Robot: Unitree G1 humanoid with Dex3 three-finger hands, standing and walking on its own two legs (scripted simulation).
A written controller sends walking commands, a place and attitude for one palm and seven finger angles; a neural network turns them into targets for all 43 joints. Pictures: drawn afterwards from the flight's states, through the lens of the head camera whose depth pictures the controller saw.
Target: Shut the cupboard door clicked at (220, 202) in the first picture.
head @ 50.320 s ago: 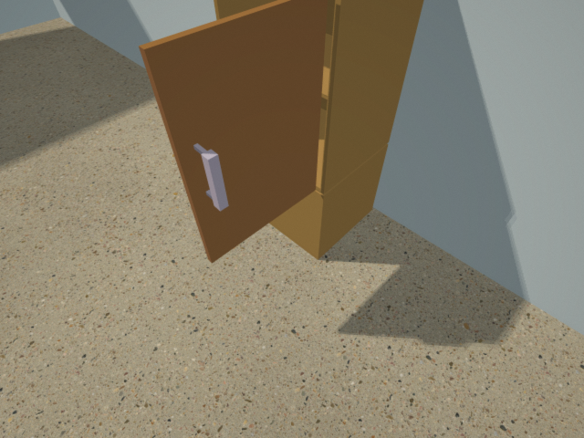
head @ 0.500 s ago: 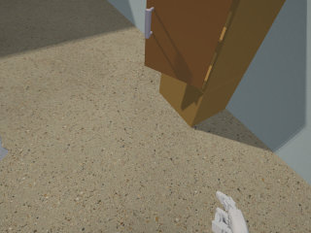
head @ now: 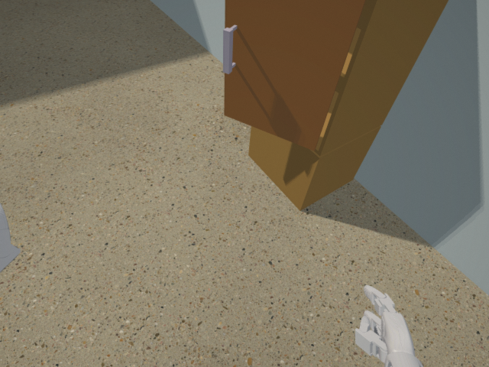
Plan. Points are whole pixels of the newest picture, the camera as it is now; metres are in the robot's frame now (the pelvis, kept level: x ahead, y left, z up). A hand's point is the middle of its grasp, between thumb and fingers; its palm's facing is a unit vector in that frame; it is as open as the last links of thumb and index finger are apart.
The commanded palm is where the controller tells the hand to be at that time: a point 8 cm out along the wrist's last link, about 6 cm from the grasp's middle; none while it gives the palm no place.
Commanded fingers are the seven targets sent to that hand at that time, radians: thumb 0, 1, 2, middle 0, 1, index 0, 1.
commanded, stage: let the arm hang, fingers relaxed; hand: left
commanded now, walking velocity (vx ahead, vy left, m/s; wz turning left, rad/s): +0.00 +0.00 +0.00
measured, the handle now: (230, 49) +1.09 +0.06 -0.03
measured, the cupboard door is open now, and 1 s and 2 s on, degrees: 27 27 27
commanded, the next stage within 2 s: look to check the result in 1.10 s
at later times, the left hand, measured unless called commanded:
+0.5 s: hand out of the picture -0.08 +0.20 -0.17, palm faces +0.06 -0.98 -0.21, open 7.1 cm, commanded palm none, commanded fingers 0.00 0.90 0.90 -0.20 -0.30 -0.20 -0.30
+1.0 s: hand out of the picture -0.03 +0.18 -0.17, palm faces +0.03 -0.99 -0.17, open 7.3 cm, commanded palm none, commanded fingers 0.00 0.90 0.90 -0.20 -0.30 -0.20 -0.30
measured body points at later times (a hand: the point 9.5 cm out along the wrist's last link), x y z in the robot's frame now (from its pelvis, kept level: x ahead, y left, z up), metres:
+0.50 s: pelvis -0.05 +0.01 +0.00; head -0.02 +0.02 +0.45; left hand -0.09 +0.25 -0.16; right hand -0.07 -0.24 -0.15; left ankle +0.01 +0.11 -0.74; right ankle -0.04 -0.11 -0.74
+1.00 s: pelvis -0.02 +0.02 +0.01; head -0.02 +0.01 +0.46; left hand -0.03 +0.23 -0.15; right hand -0.04 -0.19 -0.16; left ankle +0.01 +0.11 -0.74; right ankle -0.04 -0.11 -0.74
